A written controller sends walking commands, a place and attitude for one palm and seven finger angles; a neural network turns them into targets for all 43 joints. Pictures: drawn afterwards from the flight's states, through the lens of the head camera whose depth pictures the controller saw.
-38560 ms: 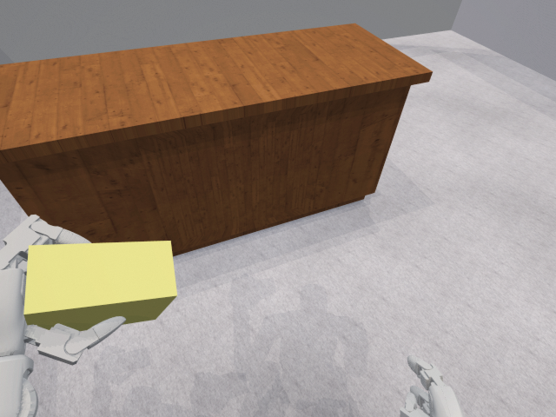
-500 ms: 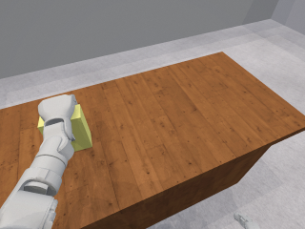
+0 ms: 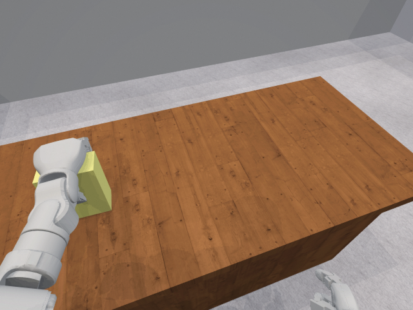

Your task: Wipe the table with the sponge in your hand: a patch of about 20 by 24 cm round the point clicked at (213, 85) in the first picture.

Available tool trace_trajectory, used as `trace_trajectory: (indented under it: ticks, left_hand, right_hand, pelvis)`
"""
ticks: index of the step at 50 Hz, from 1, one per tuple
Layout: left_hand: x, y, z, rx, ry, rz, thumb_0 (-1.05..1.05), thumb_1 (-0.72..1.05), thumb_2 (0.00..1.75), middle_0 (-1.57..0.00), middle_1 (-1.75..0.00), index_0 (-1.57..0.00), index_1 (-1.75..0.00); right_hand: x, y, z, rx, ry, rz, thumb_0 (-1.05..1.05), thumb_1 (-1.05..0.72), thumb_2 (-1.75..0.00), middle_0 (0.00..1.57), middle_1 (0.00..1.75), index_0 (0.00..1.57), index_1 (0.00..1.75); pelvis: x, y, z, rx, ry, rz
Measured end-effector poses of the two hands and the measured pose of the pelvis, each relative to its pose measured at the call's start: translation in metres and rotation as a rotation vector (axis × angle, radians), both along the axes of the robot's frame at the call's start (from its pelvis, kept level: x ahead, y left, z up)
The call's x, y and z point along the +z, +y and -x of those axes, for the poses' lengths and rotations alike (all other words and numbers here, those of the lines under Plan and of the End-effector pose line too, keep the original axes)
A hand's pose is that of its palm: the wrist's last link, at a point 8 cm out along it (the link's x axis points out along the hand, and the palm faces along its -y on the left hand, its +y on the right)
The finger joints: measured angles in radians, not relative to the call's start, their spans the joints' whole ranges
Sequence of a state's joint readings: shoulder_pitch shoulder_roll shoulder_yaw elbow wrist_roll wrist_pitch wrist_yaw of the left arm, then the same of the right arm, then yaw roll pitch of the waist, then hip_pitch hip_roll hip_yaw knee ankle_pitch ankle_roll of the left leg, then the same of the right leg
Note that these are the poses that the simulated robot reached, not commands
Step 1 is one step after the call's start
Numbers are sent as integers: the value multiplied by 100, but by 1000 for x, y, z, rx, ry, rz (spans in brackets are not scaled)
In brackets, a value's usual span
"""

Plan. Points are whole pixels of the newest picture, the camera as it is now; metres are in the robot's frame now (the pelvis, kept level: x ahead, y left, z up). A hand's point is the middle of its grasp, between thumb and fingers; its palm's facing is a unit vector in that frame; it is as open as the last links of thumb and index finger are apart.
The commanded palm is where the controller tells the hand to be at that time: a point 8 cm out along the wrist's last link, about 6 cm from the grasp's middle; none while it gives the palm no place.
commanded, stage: wipe back along the first lane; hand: left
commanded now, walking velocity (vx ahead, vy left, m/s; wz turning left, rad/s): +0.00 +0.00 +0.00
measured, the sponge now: (80, 194) +0.34 +0.32 +0.00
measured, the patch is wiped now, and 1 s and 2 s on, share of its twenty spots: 1.00 1.00 1.00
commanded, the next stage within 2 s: lift the sponge slowly off the table in 1.62 s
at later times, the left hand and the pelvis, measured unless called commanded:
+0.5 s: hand (72, 190) +0.31 +0.31 +0.06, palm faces -0.01 -0.05 -1.00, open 10.6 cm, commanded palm +0.27 +0.29 +0.09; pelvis -0.01 +0.00 +0.00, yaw +0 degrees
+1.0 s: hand (73, 211) +0.27 +0.28 +0.06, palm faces +0.03 -0.07 -1.00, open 10.6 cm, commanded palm +0.22 +0.27 +0.09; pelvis -0.01 +0.00 +0.00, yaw -1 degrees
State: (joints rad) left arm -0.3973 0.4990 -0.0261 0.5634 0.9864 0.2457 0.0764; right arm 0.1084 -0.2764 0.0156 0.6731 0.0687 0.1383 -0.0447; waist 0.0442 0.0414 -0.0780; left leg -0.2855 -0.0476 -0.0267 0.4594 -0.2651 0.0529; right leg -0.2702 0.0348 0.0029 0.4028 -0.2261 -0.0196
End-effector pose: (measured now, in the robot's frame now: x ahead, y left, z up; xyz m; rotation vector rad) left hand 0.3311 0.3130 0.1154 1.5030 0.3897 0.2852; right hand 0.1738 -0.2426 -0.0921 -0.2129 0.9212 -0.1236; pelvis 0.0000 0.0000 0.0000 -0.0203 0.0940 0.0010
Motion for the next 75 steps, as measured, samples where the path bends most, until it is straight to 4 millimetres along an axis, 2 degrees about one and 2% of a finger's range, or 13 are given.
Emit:
trace_trajectory:
  ticks: [5,18,32,48,66,75]
  left_hand:
    - [0,4,4,8,6,-9,1,-54,104,-65,-133,-70,-131]
    - [-3,-10,30,-4,-45,-12,0,-53,104,-63,-136,-68,-133]
    - [-4,-16,45,15,-43,-6,0,-52,104,-62,-137,-66,-135]
    - [-5,-33,82,27,-85,8,-1,-51,104,-61,-138,-65,-136]
    - [-3,-47,119,18,-96,40,-1,-52,104,-62,-137,-66,-135]
    - [-4,-53,128,22,-85,37,-1,-52,104,-62,-137,-66,-134]
  right_hand:
    - [-2,2,3,4,9,-6,1,-90,-90,20,30,20,30]
    - [-6,4,13,-4,9,-32,1,-90,-90,20,30,20,30]
    - [6,9,-3,25,-67,-38,1,-90,-90,20,30,20,30]
    - [13,18,-30,71,-124,-62,2,-90,-90,20,30,20,30]
    - [12,16,-28,75,-138,-78,2,-90,-90,20,30,20,30]
    - [13,15,-27,80,-146,-80,2,-90,-90,20,30,20,30]
  pelvis:
    - [0,0,1,4,1,1]
    - [-1,2,5,-4,-17,0]
    - [-1,-1,11,-7,-38,-4]
    - [0,-4,6,-11,-62,-7]
    - [0,-8,8,-25,-94,-10]
    - [0,-10,11,-25,-101,-11]
